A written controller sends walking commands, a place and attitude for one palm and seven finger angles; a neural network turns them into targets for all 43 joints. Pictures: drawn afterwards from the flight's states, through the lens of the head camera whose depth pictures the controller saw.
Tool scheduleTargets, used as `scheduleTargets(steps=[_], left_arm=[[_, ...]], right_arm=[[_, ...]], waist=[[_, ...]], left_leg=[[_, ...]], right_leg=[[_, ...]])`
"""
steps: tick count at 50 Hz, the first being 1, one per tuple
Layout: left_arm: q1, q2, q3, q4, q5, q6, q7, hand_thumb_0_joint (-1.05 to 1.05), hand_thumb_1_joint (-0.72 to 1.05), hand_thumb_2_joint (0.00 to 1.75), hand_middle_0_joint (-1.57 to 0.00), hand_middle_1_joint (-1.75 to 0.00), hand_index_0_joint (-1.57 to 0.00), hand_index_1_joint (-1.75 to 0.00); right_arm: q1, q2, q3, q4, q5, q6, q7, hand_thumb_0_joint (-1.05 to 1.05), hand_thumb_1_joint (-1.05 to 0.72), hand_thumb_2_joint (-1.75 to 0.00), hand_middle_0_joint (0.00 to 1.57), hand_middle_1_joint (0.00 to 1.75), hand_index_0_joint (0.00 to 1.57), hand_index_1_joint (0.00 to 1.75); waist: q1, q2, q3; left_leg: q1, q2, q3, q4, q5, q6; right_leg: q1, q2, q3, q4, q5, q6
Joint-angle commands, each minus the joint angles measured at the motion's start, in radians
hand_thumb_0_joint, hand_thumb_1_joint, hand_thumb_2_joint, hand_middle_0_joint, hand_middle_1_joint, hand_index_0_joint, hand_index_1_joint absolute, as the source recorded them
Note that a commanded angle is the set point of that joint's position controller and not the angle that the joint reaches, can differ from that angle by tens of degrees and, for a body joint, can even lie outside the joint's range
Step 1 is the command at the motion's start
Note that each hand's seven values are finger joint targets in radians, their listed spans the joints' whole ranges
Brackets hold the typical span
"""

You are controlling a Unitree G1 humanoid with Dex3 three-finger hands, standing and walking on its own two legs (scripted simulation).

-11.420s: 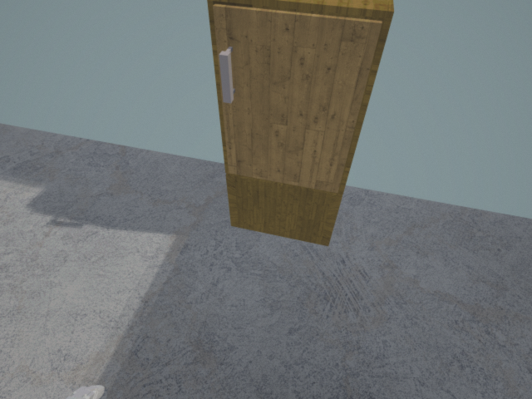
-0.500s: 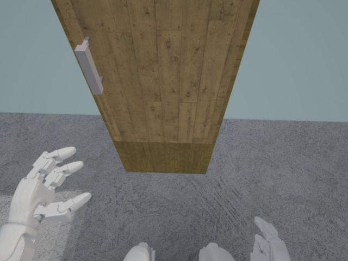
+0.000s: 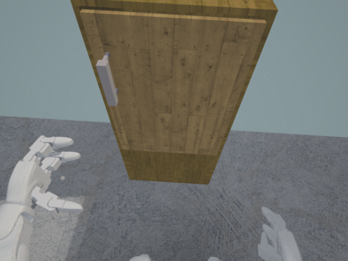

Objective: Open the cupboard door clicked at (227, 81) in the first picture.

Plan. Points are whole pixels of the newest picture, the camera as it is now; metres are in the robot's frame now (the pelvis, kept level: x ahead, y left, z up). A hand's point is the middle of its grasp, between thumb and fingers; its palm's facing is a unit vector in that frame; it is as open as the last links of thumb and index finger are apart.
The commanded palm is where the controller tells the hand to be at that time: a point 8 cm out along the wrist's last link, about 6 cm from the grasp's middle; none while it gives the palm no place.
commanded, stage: raise the hand with hooked fingers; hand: left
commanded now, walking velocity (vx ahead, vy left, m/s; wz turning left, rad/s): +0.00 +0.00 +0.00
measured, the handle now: (110, 79) +0.56 +0.23 +0.08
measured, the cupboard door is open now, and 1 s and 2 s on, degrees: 0 0 0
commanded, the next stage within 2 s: move the hooked fingers beside the handle in 0.82 s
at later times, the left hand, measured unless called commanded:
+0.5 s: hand (57, 151) +0.30 +0.27 +0.10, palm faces +0.02 -1.00 -0.02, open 14.0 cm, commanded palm +0.27 +0.31 +0.10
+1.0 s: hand (58, 156) +0.29 +0.26 +0.10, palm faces +0.05 -1.00 -0.02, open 14.0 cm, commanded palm +0.27 +0.31 +0.10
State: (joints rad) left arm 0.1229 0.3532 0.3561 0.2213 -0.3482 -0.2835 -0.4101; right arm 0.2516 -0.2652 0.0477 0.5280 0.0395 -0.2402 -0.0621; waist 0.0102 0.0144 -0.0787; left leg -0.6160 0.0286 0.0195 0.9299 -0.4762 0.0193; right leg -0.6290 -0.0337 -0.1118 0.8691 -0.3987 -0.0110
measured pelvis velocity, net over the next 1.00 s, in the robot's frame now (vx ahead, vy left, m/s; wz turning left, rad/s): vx -0.01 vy -0.01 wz -0.01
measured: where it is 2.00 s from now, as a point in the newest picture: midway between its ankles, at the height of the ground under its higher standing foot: outside the picture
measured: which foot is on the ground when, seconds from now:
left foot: down 0.00-1.00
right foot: down 0.00-1.00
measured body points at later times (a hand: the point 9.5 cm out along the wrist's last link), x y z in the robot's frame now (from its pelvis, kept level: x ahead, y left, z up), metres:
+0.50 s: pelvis +0.00 +0.00 +0.01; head +0.05 +0.00 +0.46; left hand +0.30 +0.32 +0.10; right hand +0.15 -0.26 -0.07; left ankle -0.01 +0.10 -0.69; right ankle +0.02 -0.12 -0.69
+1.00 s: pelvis -0.01 -0.01 +0.01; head +0.03 -0.01 +0.46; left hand +0.28 +0.31 +0.10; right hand +0.15 -0.26 -0.07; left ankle -0.01 +0.10 -0.69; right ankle +0.02 -0.12 -0.69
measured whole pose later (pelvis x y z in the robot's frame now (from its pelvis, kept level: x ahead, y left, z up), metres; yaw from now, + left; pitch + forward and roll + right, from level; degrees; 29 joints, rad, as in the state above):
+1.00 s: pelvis -0.01 -0.01 +0.01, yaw -1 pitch +7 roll -1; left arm -0.10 0.41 0.44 0.47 -0.35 -0.25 -0.50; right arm 0.27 -0.28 0.06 0.56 0.04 -0.19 -0.08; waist 0.01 0.02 -0.06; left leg -0.52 0.04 0.03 0.82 -0.42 0.00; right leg -0.55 -0.02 -0.10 0.78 -0.35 -0.03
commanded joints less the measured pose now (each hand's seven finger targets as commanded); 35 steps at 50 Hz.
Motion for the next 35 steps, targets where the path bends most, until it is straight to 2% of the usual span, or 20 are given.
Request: scheduleTargets(steps=[1,4,6,7,9,10,15,16,17,19,23,24,25,26,28,31,34,35], left_arm=[[-0.196,0.231,0.119,-0.158,-0.028,-0.040,-0.028,0.00,-0.50,0.30,-0.30,-1.20,-0.30,-1.20],[-0.267,0.251,0.117,-0.143,-0.023,-0.028,-0.042,0.00,-0.50,0.30,-0.30,-1.20,-0.30,-1.20],[-0.290,0.267,0.133,-0.118,-0.022,-0.021,-0.052,0.00,-0.50,0.30,-0.30,-1.20,-0.30,-1.20],[-0.295,0.261,0.130,-0.101,-0.024,-0.018,-0.056,0.00,-0.50,0.30,-0.30,-1.20,-0.30,-1.20],[-0.338,0.285,0.140,-0.085,-0.027,-0.013,-0.064,0.00,-0.50,0.30,-0.30,-1.20,-0.30,-1.20],[-0.352,0.290,0.148,-0.079,-0.030,-0.011,-0.070,0.00,-0.50,0.30,-0.30,-1.20,-0.30,-1.20],[-0.413,0.333,0.178,0.000,-0.035,0.005,-0.092,0.00,-0.50,0.30,-0.30,-1.20,-0.30,-1.20],[-0.432,0.327,0.170,0.006,-0.033,0.006,-0.096,0.00,-0.50,0.30,-0.30,-1.20,-0.30,-1.20],[-0.412,0.317,0.164,0.025,-0.031,0.008,-0.100,0.00,-0.50,0.30,-0.30,-1.20,-0.30,-1.20],[-0.377,0.306,0.160,0.035,-0.039,0.010,-0.107,0.00,-0.50,0.30,-0.30,-1.20,-0.30,-1.20],[-0.367,0.316,0.173,-0.002,-0.035,-0.005,-0.096,0.00,-0.50,0.30,-0.30,-1.20,-0.30,-1.20],[-0.383,0.335,0.185,-0.019,-0.036,-0.012,-0.090,0.00,-0.50,0.30,-0.30,-1.20,-0.30,-1.20],[-0.381,0.342,0.195,-0.017,-0.033,-0.016,-0.082,0.00,-0.50,0.30,-0.30,-1.20,-0.30,-1.20],[-0.381,0.337,0.193,-0.026,-0.032,-0.022,-0.077,0.00,-0.50,0.30,-0.30,-1.20,-0.30,-1.20],[-0.374,0.328,0.193,-0.006,-0.034,-0.027,-0.069,0.00,-0.50,0.30,-0.30,-1.20,-0.30,-1.20],[-0.400,0.327,0.182,-0.013,-0.028,-0.034,-0.071,0.00,-0.50,0.30,-0.30,-1.20,-0.30,-1.20],[-0.409,0.325,0.173,-0.020,-0.030,-0.041,-0.074,0.00,-0.50,0.30,-0.30,-1.20,-0.30,-1.20],[-0.407,0.329,0.177,-0.016,-0.026,-0.040,-0.076,0.00,-0.50,0.30,-0.30,-1.20,-0.30,-1.20]], right_arm=[[0.003,-0.151,-0.067,-0.116,0.001,-0.037,-0.017,0.00,-0.90,-0.90,0.20,0.30,0.20,0.30],[-0.004,-0.153,-0.060,-0.115,0.002,-0.033,-0.021,0.00,-0.90,-0.90,0.20,0.30,0.20,0.30],[0.000,-0.151,-0.060,-0.110,0.002,-0.028,-0.024,0.00,-0.90,-0.90,0.20,0.30,0.20,0.30],[0.000,-0.150,-0.059,-0.110,0.004,-0.027,-0.026,0.00,-0.90,-0.90,0.20,0.30,0.20,0.30],[-0.002,-0.155,-0.056,-0.108,0.002,-0.025,-0.027,0.00,-0.90,-0.90,0.20,0.30,0.20,0.30],[0.000,-0.153,-0.057,-0.106,0.003,-0.023,-0.028,0.00,-0.90,-0.90,0.20,0.30,0.20,0.30],[0.005,-0.160,-0.055,-0.099,0.004,-0.010,-0.034,0.00,-0.90,-0.90,0.20,0.30,0.20,0.30],[0.004,-0.159,-0.057,-0.099,0.007,-0.009,-0.036,0.00,-0.90,-0.90,0.20,0.30,0.20,0.30],[0.004,-0.157,-0.057,-0.101,0.007,-0.009,-0.034,0.00,-0.90,-0.90,0.20,0.30,0.20,0.30],[0.008,-0.160,-0.060,-0.109,0.004,-0.008,-0.029,0.00,-0.90,-0.90,0.20,0.30,0.20,0.30],[0.013,-0.160,-0.068,-0.112,0.005,-0.004,-0.019,0.00,-0.90,-0.90,0.20,0.30,0.20,0.30],[0.013,-0.161,-0.067,-0.113,0.000,-0.003,-0.018,0.00,-0.90,-0.90,0.20,0.30,0.20,0.30],[0.017,-0.159,-0.067,-0.112,0.002,0.000,-0.017,0.00,-0.90,-0.90,0.20,0.30,0.20,0.30],[0.016,-0.157,-0.068,-0.112,0.002,0.000,-0.018,0.00,-0.90,-0.90,0.20,0.30,0.20,0.30],[0.014,-0.157,-0.067,-0.110,0.002,0.002,-0.020,0.00,-0.90,-0.90,0.20,0.30,0.20,0.30],[0.012,-0.155,-0.066,-0.106,0.003,0.004,-0.024,0.00,-0.90,-0.90,0.20,0.30,0.20,0.30],[0.010,-0.155,-0.065,-0.103,0.003,0.003,-0.027,0.00,-0.90,-0.90,0.20,0.30,0.20,0.30],[0.009,-0.155,-0.065,-0.102,0.003,0.003,-0.028,0.00,-0.90,-0.90,0.20,0.30,0.20,0.30]], waist=[[-0.006,0.055,-0.225],[-0.006,0.101,-0.207],[-0.006,0.080,-0.233],[-0.006,0.072,-0.228],[-0.004,0.081,-0.211],[-0.007,0.076,-0.235],[-0.005,0.044,-0.225],[-0.009,0.062,-0.215],[-0.002,0.077,-0.212],[0.005,0.045,-0.221],[0.007,0.062,-0.237],[0.011,0.072,-0.236],[0.009,0.064,-0.242],[0.008,0.091,-0.246],[0.002,0.050,-0.227],[-0.001,0.089,-0.229],[-0.005,0.065,-0.223],[-0.004,0.076,-0.233]], left_leg=[[0.120,-0.024,-0.052,-0.180,0.375,-0.015],[0.139,-0.025,-0.057,-0.189,0.384,-0.019],[0.151,-0.024,-0.055,-0.198,0.383,-0.018],[0.155,-0.023,-0.056,-0.203,0.380,-0.018],[0.153,-0.025,-0.059,-0.210,0.376,-0.020],[0.166,-0.024,-0.053,-0.214,0.383,-0.017],[0.152,-0.026,-0.046,-0.228,0.366,-0.011],[0.154,-0.027,-0.042,-0.232,0.352,-0.010],[0.156,-0.028,-0.040,-0.236,0.348,-0.011],[0.153,-0.030,-0.038,-0.230,0.379,-0.006],[0.159,-0.029,-0.032,-0.234,0.398,-0.007],[0.162,-0.027,-0.034,-0.232,0.414,-0.009],[0.165,-0.027,-0.035,-0.238,0.410,-0.009],[0.170,-0.028,-0.029,-0.238,0.396,-0.009],[0.149,-0.030,-0.028,-0.241,0.357,-0.006],[0.159,-0.030,-0.024,-0.241,0.352,-0.004],[0.158,-0.028,-0.027,-0.241,0.347,-0.002],[0.162,-0.029,-0.025,-0.242,0.353,-0.001]], right_leg=[[0.174,0.051,0.038,-0.105,0.273,-0.015],[0.169,0.054,0.038,-0.110,0.269,-0.024],[0.182,0.051,0.038,-0.121,0.270,-0.019],[0.179,0.052,0.036,-0.126,0.266,-0.019],[0.192,0.053,0.039,-0.131,0.264,-0.024],[0.202,0.052,0.041,-0.137,0.276,-0.021],[0.228,0.051,0.053,-0.162,0.279,-0.020],[0.219,0.049,0.056,-0.170,0.267,-0.019],[0.223,0.046,0.057,-0.172,0.261,-0.021],[0.248,0.047,0.062,-0.173,0.297,-0.023],[0.249,0.045,0.060,-0.171,0.316,-0.019],[0.259,0.047,0.061,-0.165,0.328,-0.024],[0.258,0.049,0.060,-0.167,0.323,-0.021],[0.253,0.047,0.064,-0.170,0.311,-0.019],[0.251,0.045,0.067,-0.179,0.284,-0.016],[0.251,0.044,0.075,-0.181,0.285,-0.018],[0.259,0.045,0.076,-0.185,0.282,-0.019],[0.262,0.044,0.078,-0.184,0.292,-0.017]])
